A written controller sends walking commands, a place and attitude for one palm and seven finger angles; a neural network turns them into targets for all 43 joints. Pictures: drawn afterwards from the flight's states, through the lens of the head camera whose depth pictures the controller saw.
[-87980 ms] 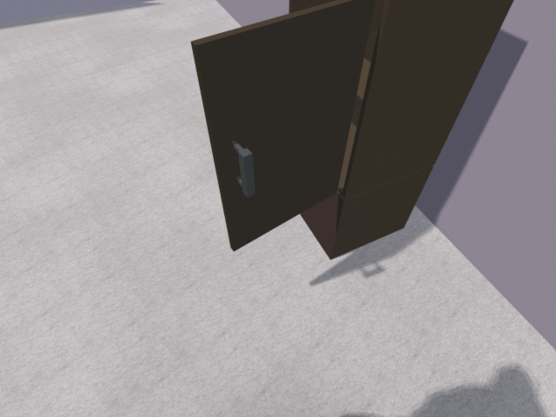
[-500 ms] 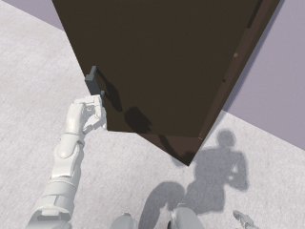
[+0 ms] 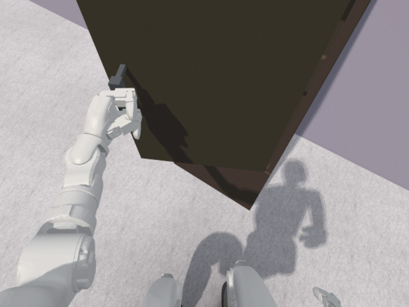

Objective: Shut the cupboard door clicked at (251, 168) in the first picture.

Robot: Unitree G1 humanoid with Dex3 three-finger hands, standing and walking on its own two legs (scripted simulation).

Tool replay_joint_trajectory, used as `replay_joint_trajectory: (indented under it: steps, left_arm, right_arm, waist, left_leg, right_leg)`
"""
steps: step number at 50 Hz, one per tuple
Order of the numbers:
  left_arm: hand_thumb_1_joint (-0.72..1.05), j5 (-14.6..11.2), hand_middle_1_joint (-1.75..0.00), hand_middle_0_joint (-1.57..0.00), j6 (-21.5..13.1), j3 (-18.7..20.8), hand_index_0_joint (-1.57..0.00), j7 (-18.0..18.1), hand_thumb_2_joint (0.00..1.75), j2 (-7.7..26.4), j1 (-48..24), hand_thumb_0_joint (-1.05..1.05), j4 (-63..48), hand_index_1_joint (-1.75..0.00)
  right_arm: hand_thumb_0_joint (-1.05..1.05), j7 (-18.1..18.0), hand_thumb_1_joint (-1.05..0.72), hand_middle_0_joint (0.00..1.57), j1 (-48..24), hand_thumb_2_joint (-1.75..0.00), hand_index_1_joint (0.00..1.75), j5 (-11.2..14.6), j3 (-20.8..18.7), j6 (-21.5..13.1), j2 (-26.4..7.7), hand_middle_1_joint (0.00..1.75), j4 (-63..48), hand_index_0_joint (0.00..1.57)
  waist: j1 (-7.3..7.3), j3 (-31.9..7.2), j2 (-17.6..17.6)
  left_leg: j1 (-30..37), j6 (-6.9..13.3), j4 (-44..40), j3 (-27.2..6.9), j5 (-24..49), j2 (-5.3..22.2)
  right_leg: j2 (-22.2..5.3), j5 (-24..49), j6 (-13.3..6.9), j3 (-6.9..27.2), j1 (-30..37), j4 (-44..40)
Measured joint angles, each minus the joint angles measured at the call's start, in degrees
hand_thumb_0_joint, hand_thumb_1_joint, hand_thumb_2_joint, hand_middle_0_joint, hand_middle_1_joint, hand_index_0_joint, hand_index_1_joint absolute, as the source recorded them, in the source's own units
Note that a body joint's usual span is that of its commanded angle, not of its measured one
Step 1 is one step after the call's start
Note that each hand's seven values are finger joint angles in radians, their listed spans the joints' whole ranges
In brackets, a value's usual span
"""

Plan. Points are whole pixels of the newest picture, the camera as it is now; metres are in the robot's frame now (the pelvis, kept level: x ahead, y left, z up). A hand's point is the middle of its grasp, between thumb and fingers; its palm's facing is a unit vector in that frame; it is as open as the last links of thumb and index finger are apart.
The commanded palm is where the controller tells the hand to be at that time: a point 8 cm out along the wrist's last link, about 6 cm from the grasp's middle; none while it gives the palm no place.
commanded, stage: push the door shut along its arc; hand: left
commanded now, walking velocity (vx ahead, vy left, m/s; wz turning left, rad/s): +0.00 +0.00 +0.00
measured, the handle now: (126, 95) +0.53 +0.16 +0.07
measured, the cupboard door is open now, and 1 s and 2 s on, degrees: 27 15 0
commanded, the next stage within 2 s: pull the fist back off the door in 1.50 s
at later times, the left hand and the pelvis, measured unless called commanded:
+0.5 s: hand (149, 102) +0.50 +0.11 +0.07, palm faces -0.34 -0.94 -0.05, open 3.1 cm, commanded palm +0.51 +0.14 +0.07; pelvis -0.01 +0.01 -0.02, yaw +0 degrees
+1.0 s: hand (174, 83) +0.55 +0.06 +0.07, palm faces -0.44 -0.90 -0.05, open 2.9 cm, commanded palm +0.57 +0.11 +0.07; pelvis +0.00 +0.00 -0.02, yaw -2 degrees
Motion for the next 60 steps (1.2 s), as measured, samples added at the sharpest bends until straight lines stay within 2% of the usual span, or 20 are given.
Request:
replay_joint_trajectory:
  steps: [14, 22, 30, 34, 38, 41, 45, 51, 60]
  left_arm:
    - [0.90, 1.0, -1.50, -1.31, 1.3, -0.3, -1.32, -1.7, 0.90, 3.7, -10.3, 0.02, 8.3, -1.50]
    - [0.90, 2.1, -1.50, -1.30, 2.4, -1.5, -1.30, -1.6, 0.90, 5.0, -15.5, 0.02, 11.6, -1.50]
    - [0.90, 3.7, -1.50, -1.30, 4.4, -2.3, -1.29, -3.2, 0.90, 5.5, -19.8, 0.02, 13.4, -1.50]
    - [0.90, 4.5, -1.50, -1.30, 5.4, -0.5, -1.29, -3.3, 0.90, 5.2, -22.1, 0.02, 14.6, -1.50]
    - [0.90, 5.7, -1.50, -1.30, 5.7, 2.6, -1.29, -3.0, 0.90, 6.5, -24.0, 0.02, 15.7, -1.50]
    - [0.85, 6.7, -1.50, -1.30, 5.7, 4.5, -1.29, -3.6, 0.90, 7.9, -24.0, 0.01, 15.3, -1.50]
    - [0.83, 6.8, -1.50, -1.29, 6.2, 4.5, -1.30, -4.6, 0.89, 9.1, -23.9, -0.01, 14.4, -1.50]
    - [0.83, 6.6, -1.50, -1.29, 8.8, 2.6, -1.33, -6.9, 0.88, 10.7, -26.9, -0.01, 16.2, -1.50]
    - [0.84, 6.4, -1.50, -1.30, 10.9, -0.8, -1.33, -7.9, 0.90, 12.4, -32.8, 0.00, 19.3, -1.50]
  right_arm:
    - [0.01, 0.6, -0.91, 0.20, 2.3, -0.90, 0.30, -0.5, 0.0, 0.1, -0.7, 0.30, 1.5, 0.20]
    - [0.01, 0.8, -0.91, 0.20, 2.8, -0.90, 0.30, -0.9, 0.3, -0.4, -0.8, 0.30, 2.1, 0.20]
    - [0.01, 0.9, -0.91, 0.20, 3.1, -0.90, 0.30, -1.4, 0.6, -0.6, -0.6, 0.30, 2.1, 0.20]
    - [0.01, 1.1, -0.91, 0.20, 3.0, -0.90, 0.30, -1.6, 1.1, -0.4, -0.6, 0.30, 1.5, 0.20]
    - [0.01, 1.2, -0.91, 0.20, 3.3, -0.90, 0.30, -1.8, 1.4, -0.2, -0.4, 0.30, 0.4, 0.20]
    - [0.01, 1.4, -0.91, 0.20, 3.9, -0.90, 0.30, -1.9, 1.4, 0.3, -0.3, 0.30, -0.2, 0.20]
    - [0.01, 1.5, -0.91, 0.20, 4.5, -0.90, 0.30, -1.8, 1.3, 0.8, 0.1, 0.30, -0.2, 0.20]
    - [0.01, 0.9, -0.91, 0.20, 4.2, -0.90, 0.30, -1.6, 1.6, 0.6, 0.2, 0.30, 0.7, 0.20]
    - [0.01, 0.0, -0.91, 0.20, 3.2, -0.90, 0.30, -2.3, 1.2, -2.1, -0.9, 0.30, 2.1, 0.20]
  waist:
    - [-2.69, 0.0, 0.1]
    - [-4.24, 0.1, 0.2]
    - [-6.12, 0.1, 0.7]
    - [-7.51, 0.2, 1.0]
    - [-8.87, 0.3, 1.4]
    - [-9.09, 0.3, 1.6]
    - [-8.76, 0.5, 1.7]
    - [-8.71, 0.9, 1.4]
    - [-9.97, 0.9, 1.0]
  left_leg:
    - [-5.4, 0.5, 2.9, -0.3, -0.1, -0.1]
    - [-8.0, 0.7, 4.3, -0.6, -0.3, -0.1]
    - [-9.7, 0.7, 5.2, -0.6, -0.9, 0.2]
    - [-10.1, 0.7, 5.4, -0.2, -1.3, 0.6]
    - [-11.0, 0.7, 5.9, 0.4, -1.9, 1.2]
    - [-11.5, 0.6, 6.3, 0.9, -2.3, 1.6]
    - [-11.8, 0.4, 6.5, 1.2, -2.6, 1.9]
    - [-12.4, 0.1, 6.6, 0.2, -2.2, 2.0]
    - [-15.9, -0.3, 8.8, -1.4, -2.0, 1.8]
  right_leg:
    - [-0.1, 0.6, 0.4, -0.4, -4.7, 1.5]
    - [-0.2, 0.6, 0.6, -0.7, -6.8, 2.2]
    - [0.2, 0.4, 0.6, -0.7, -8.4, 2.7]
    - [0.6, 0.2, 0.6, -0.3, -9.2, 3.0]
    - [1.3, -0.1, 0.5, 0.2, -10.5, 3.6]
    - [1.7, -0.3, 0.4, 0.7, -11.4, 4.2]
    - [2.0, -0.5, 0.3, 0.9, -12.0, 4.6]
    - [2.0, -0.3, -0.1, 0.0, -12.2, 4.4]
    - [1.7, 0.1, -0.5, -1.6, -14.7, 5.5]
